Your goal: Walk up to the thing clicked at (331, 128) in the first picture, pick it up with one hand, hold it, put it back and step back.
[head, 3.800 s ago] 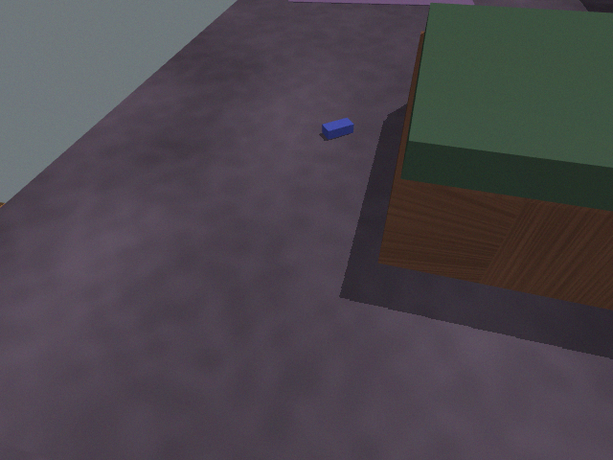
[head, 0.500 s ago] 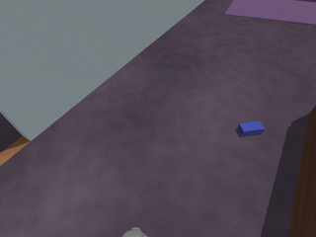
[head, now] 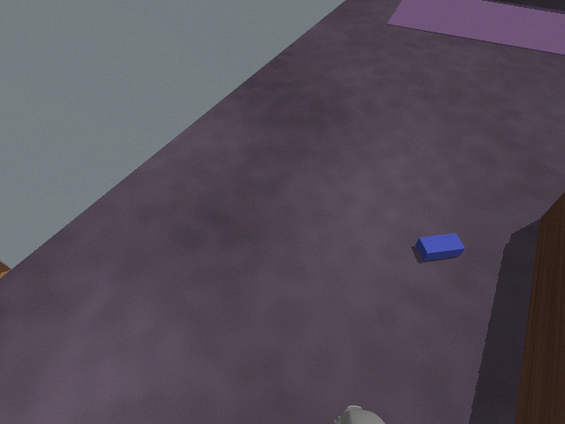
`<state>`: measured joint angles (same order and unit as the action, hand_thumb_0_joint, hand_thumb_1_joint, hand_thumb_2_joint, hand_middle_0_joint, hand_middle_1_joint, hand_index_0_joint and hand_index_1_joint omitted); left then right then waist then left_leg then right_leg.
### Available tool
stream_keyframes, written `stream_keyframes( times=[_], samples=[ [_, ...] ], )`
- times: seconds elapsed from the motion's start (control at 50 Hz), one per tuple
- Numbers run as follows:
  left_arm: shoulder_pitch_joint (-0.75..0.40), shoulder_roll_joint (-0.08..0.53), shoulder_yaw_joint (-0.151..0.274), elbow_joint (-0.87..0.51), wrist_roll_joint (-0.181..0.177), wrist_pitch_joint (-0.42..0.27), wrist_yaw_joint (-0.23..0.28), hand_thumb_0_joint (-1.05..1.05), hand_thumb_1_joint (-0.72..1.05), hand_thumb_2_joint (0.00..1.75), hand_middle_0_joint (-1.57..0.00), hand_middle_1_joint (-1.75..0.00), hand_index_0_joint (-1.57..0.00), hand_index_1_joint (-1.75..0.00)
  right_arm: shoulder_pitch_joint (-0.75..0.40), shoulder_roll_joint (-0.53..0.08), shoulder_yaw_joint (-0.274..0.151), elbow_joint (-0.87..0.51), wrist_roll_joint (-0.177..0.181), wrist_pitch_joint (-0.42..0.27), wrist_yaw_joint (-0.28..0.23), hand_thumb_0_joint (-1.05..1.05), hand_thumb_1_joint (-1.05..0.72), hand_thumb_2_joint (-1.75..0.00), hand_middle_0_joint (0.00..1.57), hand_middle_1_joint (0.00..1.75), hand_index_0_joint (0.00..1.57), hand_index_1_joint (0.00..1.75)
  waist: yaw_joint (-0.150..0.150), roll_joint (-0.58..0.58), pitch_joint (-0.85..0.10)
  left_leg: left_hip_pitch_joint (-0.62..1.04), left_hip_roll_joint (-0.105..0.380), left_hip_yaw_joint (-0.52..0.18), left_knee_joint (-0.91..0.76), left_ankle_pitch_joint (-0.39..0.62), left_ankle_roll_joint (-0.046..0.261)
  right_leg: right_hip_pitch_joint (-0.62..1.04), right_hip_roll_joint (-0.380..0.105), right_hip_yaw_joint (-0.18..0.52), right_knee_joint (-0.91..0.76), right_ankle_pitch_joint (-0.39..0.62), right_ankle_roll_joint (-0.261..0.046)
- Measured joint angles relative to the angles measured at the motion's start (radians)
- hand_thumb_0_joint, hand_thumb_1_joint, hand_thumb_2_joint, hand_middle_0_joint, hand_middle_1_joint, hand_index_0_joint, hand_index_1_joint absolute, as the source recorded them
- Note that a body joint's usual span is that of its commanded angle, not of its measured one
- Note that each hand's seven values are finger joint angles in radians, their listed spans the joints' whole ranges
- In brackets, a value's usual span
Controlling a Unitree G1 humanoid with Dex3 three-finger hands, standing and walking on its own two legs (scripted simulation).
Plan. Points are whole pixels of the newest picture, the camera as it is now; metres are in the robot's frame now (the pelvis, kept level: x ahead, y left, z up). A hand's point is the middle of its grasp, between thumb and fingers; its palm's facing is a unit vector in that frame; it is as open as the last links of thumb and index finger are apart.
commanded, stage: walk up
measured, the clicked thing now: (439, 246) +0.91 -0.66 -0.74
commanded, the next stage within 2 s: stand in 1.36 s
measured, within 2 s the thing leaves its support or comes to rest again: neither
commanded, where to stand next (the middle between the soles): +0.09 +0.00 m, yaw +1 degrees
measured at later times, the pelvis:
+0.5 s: pelvis +0.02 -0.01 +0.00, yaw +1 degrees
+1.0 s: pelvis +0.05 -0.01 +0.01, yaw +3 degrees
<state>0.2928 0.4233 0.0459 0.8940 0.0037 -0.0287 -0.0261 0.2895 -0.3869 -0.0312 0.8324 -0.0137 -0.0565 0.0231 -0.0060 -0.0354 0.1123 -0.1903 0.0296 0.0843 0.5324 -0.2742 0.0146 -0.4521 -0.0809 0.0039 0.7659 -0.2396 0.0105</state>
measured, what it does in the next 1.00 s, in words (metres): steps on the spot: right foot, then left foot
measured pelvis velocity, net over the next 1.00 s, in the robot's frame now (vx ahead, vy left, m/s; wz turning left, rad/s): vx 0.05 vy -0.01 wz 0.04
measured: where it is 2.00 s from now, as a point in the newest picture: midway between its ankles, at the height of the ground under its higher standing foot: outside the picture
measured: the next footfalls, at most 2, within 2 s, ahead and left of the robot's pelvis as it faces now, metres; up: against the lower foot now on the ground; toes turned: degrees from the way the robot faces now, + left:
right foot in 0.06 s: +0.14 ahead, -0.14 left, +0.00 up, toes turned -2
left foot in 0.34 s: +0.04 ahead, +0.13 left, +0.00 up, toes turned +1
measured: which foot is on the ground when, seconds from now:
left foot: down 0.00-0.08, up 0.10-0.32, down 0.34-1.00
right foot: up 0.00-0.04, down 0.06-1.00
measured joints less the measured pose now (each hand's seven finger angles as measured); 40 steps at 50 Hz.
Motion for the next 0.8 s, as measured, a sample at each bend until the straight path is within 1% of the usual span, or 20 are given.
stream_keyframes(
  times=[0.06, 0.08, 0.1, 0.12, 0.16, 0.2, 0.26, 0.32, 0.34, 0.36, 0.38, 0.42, 0.46, 0.52, 0.56, 0.64, 0.8],
  samples=[
    [-0.019, -0.006, -0.001, 0.012, 0.001, -0.011, 0.013, 0.00, 0.91, 0.89, -0.20, -0.30, -0.21, -0.30, -0.015, -0.006, 0.002, 0.010, 0.011, 0.023, -0.004, 0.01, -0.90, -0.90, 0.21, 0.30, 0.21, 0.30, 0.000, 0.021, 0.007, -0.034, 0.007, -0.003, 0.093, -0.061, -0.017, 0.073, 0.025, -0.022, -0.132, 0.081, -0.011],
    [-0.028, -0.016, 0.000, 0.021, 0.004, -0.017, 0.018, 0.00, 0.91, 0.89, -0.20, -0.30, -0.21, -0.30, -0.027, -0.012, 0.002, 0.018, 0.017, 0.031, -0.006, 0.01, -0.90, -0.90, 0.21, 0.30, 0.21, 0.30, 0.006, 0.042, 0.012, -0.050, 0.023, -0.004, 0.138, -0.089, -0.023, 0.088, 0.040, -0.027, -0.149, 0.040, -0.012],
    [-0.040, -0.031, -0.001, 0.029, 0.007, -0.019, 0.022, 0.00, 0.91, 0.89, -0.20, -0.30, -0.21, -0.30, -0.046, -0.017, 0.000, 0.029, 0.022, 0.041, -0.010, 0.01, -0.90, -0.90, 0.20, 0.30, 0.21, 0.30, 0.008, 0.071, 0.021, -0.067, 0.039, -0.020, 0.179, -0.109, -0.012, 0.086, 0.058, -0.036, -0.137, 0.028, -0.016],
    [-0.051, -0.042, -0.008, 0.031, 0.010, -0.019, 0.023, 0.00, 0.91, 0.89, -0.20, -0.30, -0.21, -0.30, -0.060, -0.017, 0.000, 0.036, 0.024, 0.050, -0.015, 0.01, -0.90, -0.90, 0.20, 0.30, 0.21, 0.30, 0.006, 0.089, 0.027, -0.084, 0.034, -0.048, 0.216, -0.155, -0.003, 0.080, 0.065, -0.042, -0.124, 0.025, -0.021],
    [-0.078, -0.060, -0.023, 0.033, 0.013, -0.014, 0.022, 0.00, 0.91, 0.89, -0.20, -0.30, -0.21, -0.30, -0.078, -0.013, 0.003, 0.050, 0.024, 0.062, -0.020, 0.01, -0.91, -0.90, 0.20, 0.30, 0.21, 0.30, 0.011, 0.101, 0.033, -0.112, 0.008, -0.072, 0.276, -0.252, 0.009, 0.072, 0.059, -0.042, -0.113, 0.025, -0.029],
    [-0.101, -0.076, -0.034, 0.032, 0.016, -0.010, 0.022, 0.00, 0.91, 0.89, -0.20, -0.30, -0.21, -0.30, -0.092, -0.011, 0.009, 0.071, 0.026, 0.068, -0.019, 0.01, -0.91, -0.90, 0.20, 0.30, 0.21, 0.30, 0.016, 0.106, 0.032, -0.127, -0.004, -0.084, 0.295, -0.280, 0.013, 0.070, 0.052, -0.042, -0.126, 0.034, -0.032],
    [-0.131, -0.088, -0.042, 0.031, 0.023, -0.007, 0.021, 0.00, 0.90, 0.89, -0.21, -0.30, -0.21, -0.30, -0.098, -0.004, 0.014, 0.103, 0.025, 0.070, -0.015, 0.01, -0.91, -0.90, 0.20, 0.30, 0.21, 0.30, 0.018, 0.104, 0.018, -0.127, -0.005, -0.096, 0.269, -0.241, 0.005, 0.066, 0.045, -0.049, -0.147, 0.046, -0.031],
    [-0.155, -0.088, -0.039, 0.035, 0.024, -0.002, 0.020, 0.00, 0.90, 0.89, -0.21, -0.30, -0.21, -0.30, -0.090, 0.000, 0.018, 0.143, 0.017, 0.068, -0.014, 0.01, -0.91, -0.90, 0.20, 0.30, 0.21, 0.30, 0.020, 0.090, -0.005, -0.091, -0.002, -0.104, 0.185, -0.210, -0.003, 0.062, 0.040, -0.056, -0.148, 0.046, -0.027],
    [-0.162, -0.085, -0.038, 0.039, 0.023, 0.003, 0.019, 0.00, 0.90, 0.89, -0.21, -0.30, -0.21, -0.30, -0.087, 0.002, 0.017, 0.158, 0.013, 0.064, -0.015, 0.01, -0.91, -0.90, 0.20, 0.30, 0.21, 0.30, 0.018, 0.079, -0.013, -0.072, -0.004, -0.101, 0.137, -0.166, -0.008, 0.058, 0.035, -0.058, -0.141, 0.042, -0.025],
    [-0.170, -0.079, -0.035, 0.046, 0.020, 0.009, 0.019, 0.00, 0.90, 0.89, -0.21, -0.30, -0.21, -0.30, -0.086, 0.007, 0.016, 0.174, 0.008, 0.059, -0.016, 0.01, -0.91, -0.90, 0.20, 0.30, 0.21, 0.30, 0.018, 0.059, -0.015, -0.056, -0.013, -0.095, 0.101, -0.088, -0.020, 0.058, 0.025, -0.051, -0.132, 0.037, -0.021],
    [-0.176, -0.074, -0.032, 0.055, 0.016, 0.015, 0.019, 0.00, 0.90, 0.89, -0.21, -0.30, -0.21, -0.30, -0.085, 0.013, 0.015, 0.189, 0.003, 0.055, -0.017, 0.01, -0.91, -0.90, 0.20, 0.30, 0.21, 0.30, 0.019, 0.036, -0.017, -0.040, -0.024, -0.086, 0.079, -0.057, -0.030, 0.062, 0.015, -0.041, -0.127, 0.035, -0.016],
    [-0.178, -0.073, -0.029, 0.081, 0.006, 0.027, 0.018, 0.00, 0.90, 0.89, -0.21, -0.30, -0.21, -0.30, -0.071, 0.016, 0.015, 0.211, -0.005, 0.050, -0.016, 0.01, -0.91, -0.90, 0.20, 0.30, 0.21, 0.30, 0.014, 0.016, -0.041, -0.021, -0.029, -0.081, 0.052, -0.050, -0.036, 0.077, 0.012, -0.034, -0.147, 0.029, -0.010],
    [-0.177, -0.073, -0.030, 0.108, 0.006, 0.029, 0.013, 0.00, 0.90, 0.89, -0.21, -0.30, -0.21, -0.30, -0.062, 0.011, 0.018, 0.234, -0.006, 0.051, -0.012, 0.01, -0.91, -0.90, 0.20, 0.30, 0.21, 0.30, 0.009, 0.019, -0.064, -0.010, -0.015, -0.086, 0.039, -0.054, -0.032, 0.104, 0.027, -0.041, -0.189, 0.027, -0.008],
    [-0.176, -0.062, -0.027, 0.140, 0.006, 0.023, 0.007, 0.00, 0.90, 0.89, -0.21, -0.30, -0.21, -0.30, -0.060, 0.012, 0.024, 0.257, -0.008, 0.044, -0.011, 0.01, -0.91, -0.90, 0.20, 0.30, 0.21, 0.30, 0.007, -0.002, -0.077, 0.012, -0.016, -0.083, 0.011, -0.044, -0.034, 0.132, 0.028, -0.038, -0.238, 0.078, -0.006],
    [-0.181, -0.058, -0.027, 0.163, 0.003, 0.021, 0.008, 0.00, 0.90, 0.89, -0.20, -0.30, -0.21, -0.30, -0.064, 0.012, 0.027, 0.270, -0.007, 0.037, -0.011, 0.01, -0.90, -0.90, 0.20, 0.30, 0.21, 0.30, 0.006, -0.006, -0.076, 0.027, -0.015, -0.086, -0.005, -0.039, -0.033, 0.153, 0.028, -0.042, -0.261, 0.089, 0.001],
    [-0.184, -0.052, -0.030, 0.204, -0.001, 0.023, 0.006, 0.00, 0.90, 0.89, -0.20, -0.30, -0.21, -0.30, -0.085, 0.016, 0.030, 0.284, -0.004, 0.035, -0.012, 0.01, -0.90, -0.90, 0.20, 0.30, 0.21, 0.30, 0.012, -0.005, -0.078, 0.054, -0.013, -0.087, -0.040, -0.028, -0.030, 0.184, 0.031, -0.045, -0.304, 0.100, 0.007],
    [-0.184, -0.054, -0.034, 0.259, -0.003, 0.023, 0.005, 0.00, 0.91, 0.89, -0.20, -0.30, -0.21, -0.30, -0.145, 0.026, 0.028, 0.288, 0.002, 0.034, -0.017, 0.01, -0.90, -0.90, 0.20, 0.30, 0.21, 0.30, 0.025, 0.028, -0.068, 0.091, -0.010, -0.099, -0.096, -0.015, -0.034, 0.222, 0.032, -0.059, -0.348, 0.102, 0.007]
  ],
)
